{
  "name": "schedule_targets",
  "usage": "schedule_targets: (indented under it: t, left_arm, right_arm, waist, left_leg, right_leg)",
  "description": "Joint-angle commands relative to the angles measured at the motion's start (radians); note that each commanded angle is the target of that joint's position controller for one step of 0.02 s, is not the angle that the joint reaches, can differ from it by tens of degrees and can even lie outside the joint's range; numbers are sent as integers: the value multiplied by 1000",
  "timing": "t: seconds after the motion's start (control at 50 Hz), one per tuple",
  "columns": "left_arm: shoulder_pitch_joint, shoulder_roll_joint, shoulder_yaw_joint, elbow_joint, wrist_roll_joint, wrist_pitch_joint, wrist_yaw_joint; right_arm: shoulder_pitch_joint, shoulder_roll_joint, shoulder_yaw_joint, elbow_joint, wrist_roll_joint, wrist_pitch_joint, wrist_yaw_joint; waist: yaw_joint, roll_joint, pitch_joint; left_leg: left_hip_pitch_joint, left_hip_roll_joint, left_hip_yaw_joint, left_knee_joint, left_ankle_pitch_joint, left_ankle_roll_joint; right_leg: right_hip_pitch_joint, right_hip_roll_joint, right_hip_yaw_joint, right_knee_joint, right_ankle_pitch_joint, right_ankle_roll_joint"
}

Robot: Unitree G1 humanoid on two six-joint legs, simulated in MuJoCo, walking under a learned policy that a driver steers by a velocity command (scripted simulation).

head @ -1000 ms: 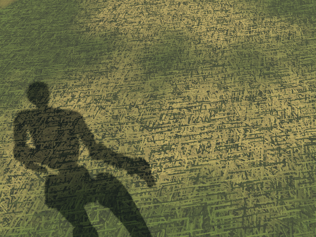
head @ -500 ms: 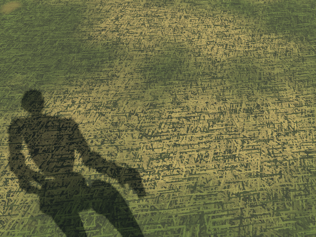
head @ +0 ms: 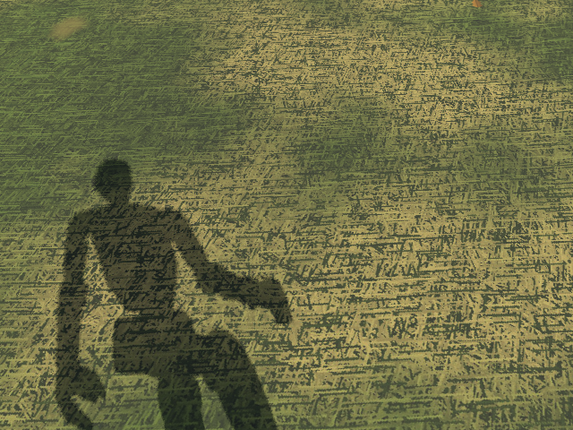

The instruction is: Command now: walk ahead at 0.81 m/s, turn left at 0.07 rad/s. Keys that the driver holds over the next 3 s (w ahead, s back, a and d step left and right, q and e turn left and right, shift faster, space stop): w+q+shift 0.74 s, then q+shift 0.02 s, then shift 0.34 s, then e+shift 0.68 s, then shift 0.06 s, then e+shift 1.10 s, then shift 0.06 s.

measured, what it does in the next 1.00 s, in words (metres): walks ahead, turning left: left foot, then right foot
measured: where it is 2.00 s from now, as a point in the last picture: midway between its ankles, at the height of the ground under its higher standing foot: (197, 263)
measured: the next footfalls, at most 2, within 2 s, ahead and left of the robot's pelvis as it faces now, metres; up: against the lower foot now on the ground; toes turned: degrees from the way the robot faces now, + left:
left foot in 0.22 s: +0.34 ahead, +0.13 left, +0.00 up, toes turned +11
right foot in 0.70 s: +0.82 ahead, +0.15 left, +0.00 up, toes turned +34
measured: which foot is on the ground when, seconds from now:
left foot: up 0.00-0.20, down 0.22-0.70, up 0.72-1.00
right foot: down 0.00-0.24, up 0.26-0.68, down 0.70-1.00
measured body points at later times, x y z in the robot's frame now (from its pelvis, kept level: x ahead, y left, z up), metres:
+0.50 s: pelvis +0.38 +0.12 -0.01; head +0.40 +0.13 +0.44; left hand +0.52 +0.40 -0.08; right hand +0.42 -0.16 -0.13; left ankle +0.30 +0.12 -0.74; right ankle +0.57 -0.02 -0.67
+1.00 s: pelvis +0.78 +0.27 -0.01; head +0.81 +0.32 +0.44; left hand +0.57 +0.50 -0.13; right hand +1.13 +0.26 -0.07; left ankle +0.85 +0.47 -0.70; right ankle +0.79 +0.13 -0.74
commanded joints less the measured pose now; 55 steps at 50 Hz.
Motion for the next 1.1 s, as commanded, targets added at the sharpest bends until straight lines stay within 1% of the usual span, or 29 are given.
schedule_targets:
  t: [0.02,0.12,0.16,0.2,0.22,0.24,0.26,0.28,0.32,0.34,0.4,0.5,0.6,0.64,0.66,0.68,0.7,0.72,0.74,0.78,0.82,0.86,0.88,0.9,0.94,1.0,1.06,1.08,1.1]
  left_arm:
    - [-25,123,21,-36,-8,-25,5]
    - [2,141,19,11,-5,-35,4]
    - [-4,161,17,25,-2,-32,9]
    - [-11,215,27,30,13,-13,24]
    - [-42,242,34,18,10,-1,31]
    - [-58,223,29,-4,15,-2,33]
    - [-65,92,3,-73,-10,-26,5]
    - [-151,156,7,-123,-4,-50,1]
    - [-263,153,-3,-157,-1,-71,2]
    - [-292,129,-9,-170,16,-60,2]
    - [-285,106,-19,-192,47,-2,-9]
    - [-605,87,-46,-323,25,12,-28]
    - [-700,105,-53,-386,5,6,-27]
    - [-577,151,-34,-362,-1,5,-8]
    - [-428,208,-10,-328,-11,2,10]
    - [-213,259,15,-277,-15,2,33]
    - [-12,323,40,-247,16,-1,58]
    - [-88,371,47,-259,42,-4,48]
    - [-200,282,50,-277,32,7,34]
    - [-273,131,10,-251,31,4,26]
    - [-218,103,-4,-186,21,-19,20]
    - [-182,88,-11,-136,-10,-43,1]
    - [-348,120,9,-185,-61,-50,10]
    - [-409,137,10,-200,-72,-53,17]
    - [-420,203,28,-198,-65,-50,29]
    - [-338,272,47,-168,-72,-55,35]
    - [-317,284,47,-159,-80,-33,37]
    - [-283,263,36,-158,-69,-27,36]
    - [-185,167,3,-173,-11,-18,27]
  right_arm:
    - [-183,-36,4,-123,4,-4,17]
    - [-276,-26,19,-169,12,7,23]
    - [-235,-33,16,-165,5,9,10]
    - [-19,-80,-7,-109,7,5,-5]
    - [210,-119,-30,-37,9,1,-15]
    - [371,-199,-63,15,5,-1,-30]
    - [320,-290,-86,23,15,10,-36]
    - [274,-291,-89,0,24,11,-30]
    - [252,-201,-74,31,23,-4,-43]
    - [215,-176,-66,36,26,-12,-49]
    - [207,-115,-42,34,45,-39,-55]
    - [311,-136,-46,34,43,-60,-52]
    - [391,-171,-59,53,58,-56,-63]
    - [345,-209,-65,42,58,-57,-71]
    - [315,-252,-74,36,47,-60,-68]
    - [250,-267,-79,22,38,-66,-59]
    - [242,-137,-47,-4,31,-77,-56]
    - [376,-20,-10,-62,96,-69,-59]
    - [324,-115,-12,-36,64,-49,-72]
    - [184,-130,-23,-34,28,-26,-57]
    - [163,-75,-16,-58,5,0,-39]
    - [128,-39,-6,-93,1,14,-34]
    - [138,-38,-9,-116,112,6,-48]
    - [89,-49,2,-131,110,-2,-47]
    - [40,-41,16,-149,63,-26,-25]
    - [4,-79,8,-163,43,-37,6]
    - [140,-160,-31,-119,23,-35,-8]
    - [181,-207,-47,-113,19,-30,-25]
    - [180,-277,-45,-123,5,-22,-46]
  waist:
    - [-23,-130,184]
    - [-5,-129,225]
    - [-40,-149,170]
    - [-156,-202,20]
    - [-263,-177,-88]
    - [-318,-91,-169]
    - [-190,267,-208]
    - [-195,149,-214]
    - [-143,-61,9]
    - [-102,-95,51]
    - [-36,-48,103]
    - [-119,-30,202]
    - [-170,7,118]
    - [-101,24,16]
    - [-20,39,-80]
    - [102,36,-168]
    - [149,-95,-292]
    - [4,-447,-442]
    - [5,-278,-326]
    - [-11,-34,-38]
    - [-56,-64,38]
    - [-81,-101,55]
    - [-126,-183,75]
    - [-126,-168,96]
    - [-119,-119,70]
    - [-113,-112,22]
    - [-203,-78,-55]
    - [-224,-32,-80]
    - [-146,257,-168]
  left_leg:
    - [-263,28,2,-115,93,-24]
    - [-90,-12,79,-326,157,56]
    - [53,-77,145,-354,93,110]
    - [294,-169,182,-315,-19,152]
    - [551,-200,168,-374,-28,176]
    - [830,-96,-33,-406,-193,194]
    - [1011,155,-661,-678,-547,296]
    - [1003,195,-898,-815,-548,328]
    - [730,157,-674,-825,-244,281]
    - [594,97,-562,-837,-164,250]
    - [399,22,-463,-872,-107,273]
    - [287,-48,-400,-936,176,229]
    - [531,-13,-420,-841,630,162]
    - [547,-23,-415,-681,883,107]
    - [534,-24,-421,-499,940,87]
    - [432,-60,-407,-268,861,77]
    - [275,-117,-338,68,384,82]
    - [-2,-216,-219,359,-273,50]
    - [-102,-113,-175,394,-154,71]
    - [-84,-47,-131,318,-61,45]
    - [-59,-27,-124,276,-125,20]
    - [-68,-29,-123,176,-155,8]
    - [-80,7,-146,94,-138,-5]
    - [-50,2,-114,-28,-83,-19]
    - [162,-27,-39,-316,174,-27]
    - [328,-84,-31,-442,338,-4]
    - [516,-129,-17,-535,370,58]
    - [628,-87,-60,-562,573,88]
    - [862,175,-342,-447,1248,205]
  right_leg:
    - [47,-225,207,-250,-56,-148]
    - [63,-263,-26,-306,265,-106]
    - [108,-264,-122,-158,782,-79]
    - [130,-283,-172,199,1269,-59]
    - [34,-266,-186,480,1270,-42]
    - [-226,-218,-171,820,934,-29]
    - [-642,6,-110,1204,-36,29]
    - [-783,-4,97,1286,-20,-3]
    - [-772,-99,91,1167,85,-14]
    - [-700,-130,93,1087,73,-6]
    - [-640,-153,78,973,6,48]
    - [-624,-105,-8,559,294,101]
    - [-516,-22,-11,312,422,54]
    - [-254,29,2,247,347,33]
    - [-73,30,21,268,261,24]
    - [158,-20,38,275,178,13]
    - [390,-232,239,287,-167,-14]
    - [564,-535,830,88,-334,-129]
    - [417,-467,854,20,-516,-137]
    - [115,-381,498,29,7,-136]
    - [-13,-332,284,54,543,-134]
    - [-47,-313,172,36,782,-114]
    - [-61,-279,116,13,755,-110]
    - [-135,-265,65,-24,761,-111]
    - [-250,-193,-60,-48,728,-93]
    - [-206,-212,-73,-7,739,-83]
    - [-135,-188,-108,269,838,-34]
    - [-202,-137,-127,469,693,8]
    - [-447,-8,-139,905,-282,68]
Over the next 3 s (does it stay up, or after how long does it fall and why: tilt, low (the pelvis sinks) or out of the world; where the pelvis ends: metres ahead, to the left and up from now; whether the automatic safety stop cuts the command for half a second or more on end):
stays up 1.02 0.33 -0.01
